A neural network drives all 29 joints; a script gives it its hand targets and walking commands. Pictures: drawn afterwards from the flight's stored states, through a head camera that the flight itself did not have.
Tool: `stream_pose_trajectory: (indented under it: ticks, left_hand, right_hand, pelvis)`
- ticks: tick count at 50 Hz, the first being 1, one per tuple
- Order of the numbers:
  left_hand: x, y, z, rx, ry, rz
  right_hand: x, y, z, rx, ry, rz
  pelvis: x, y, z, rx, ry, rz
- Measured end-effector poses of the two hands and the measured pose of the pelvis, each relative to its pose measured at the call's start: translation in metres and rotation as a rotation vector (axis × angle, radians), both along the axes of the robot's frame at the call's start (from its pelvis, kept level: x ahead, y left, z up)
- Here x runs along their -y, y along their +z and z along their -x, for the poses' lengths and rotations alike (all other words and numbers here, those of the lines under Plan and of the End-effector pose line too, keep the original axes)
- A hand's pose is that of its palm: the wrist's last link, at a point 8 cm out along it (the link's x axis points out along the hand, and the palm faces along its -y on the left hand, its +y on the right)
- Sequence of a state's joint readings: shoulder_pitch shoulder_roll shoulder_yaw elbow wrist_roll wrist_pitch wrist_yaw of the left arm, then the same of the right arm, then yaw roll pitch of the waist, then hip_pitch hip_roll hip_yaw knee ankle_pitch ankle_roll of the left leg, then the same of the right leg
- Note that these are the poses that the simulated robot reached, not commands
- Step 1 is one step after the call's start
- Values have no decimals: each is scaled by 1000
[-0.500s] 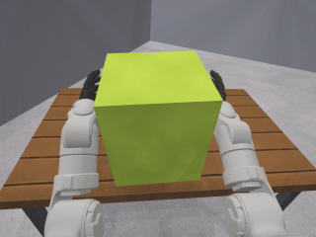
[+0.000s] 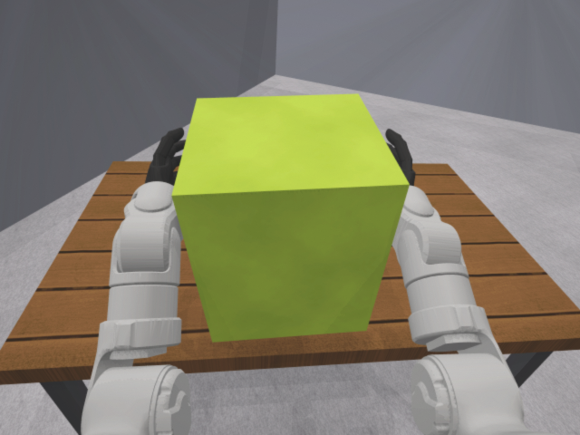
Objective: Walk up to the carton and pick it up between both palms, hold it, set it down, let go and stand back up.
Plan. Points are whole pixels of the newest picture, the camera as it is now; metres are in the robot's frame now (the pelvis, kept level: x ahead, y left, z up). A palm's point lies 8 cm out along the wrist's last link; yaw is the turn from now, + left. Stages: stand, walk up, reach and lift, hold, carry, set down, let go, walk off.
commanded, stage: hold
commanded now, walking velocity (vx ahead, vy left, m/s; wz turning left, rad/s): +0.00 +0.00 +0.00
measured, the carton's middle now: (284, 218) +0.35 +0.00 +0.19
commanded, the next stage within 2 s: set down in 0.58 s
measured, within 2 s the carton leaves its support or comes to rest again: neither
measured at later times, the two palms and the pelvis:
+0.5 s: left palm (163, 188) +0.36 +0.16 +0.23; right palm (395, 189) +0.37 -0.14 +0.23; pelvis +0.00 +0.00 +0.00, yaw +0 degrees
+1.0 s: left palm (162, 189) +0.38 +0.17 +0.21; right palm (382, 191) +0.39 -0.13 +0.21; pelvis +0.01 +0.00 +0.00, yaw +0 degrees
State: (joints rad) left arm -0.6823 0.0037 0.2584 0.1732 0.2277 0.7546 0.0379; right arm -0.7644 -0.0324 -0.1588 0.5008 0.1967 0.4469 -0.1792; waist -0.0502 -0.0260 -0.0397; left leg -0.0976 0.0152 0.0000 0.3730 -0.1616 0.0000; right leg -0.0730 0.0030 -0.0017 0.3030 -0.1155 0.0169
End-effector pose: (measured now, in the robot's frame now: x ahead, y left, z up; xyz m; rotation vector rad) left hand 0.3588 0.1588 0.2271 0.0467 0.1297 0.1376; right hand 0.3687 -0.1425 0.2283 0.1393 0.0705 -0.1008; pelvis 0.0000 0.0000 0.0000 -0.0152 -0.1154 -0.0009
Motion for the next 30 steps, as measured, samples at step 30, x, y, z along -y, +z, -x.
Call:
stream_pose_trajectory:
  ticks: [30]
  left_hand:
    - [0, 0, 0, -2, -1, 1]
  right_hand:
    - [0, 0, 0, -2, 0, 1]
  pelvis:
    - [0, 0, 0, 0, 0, 0]
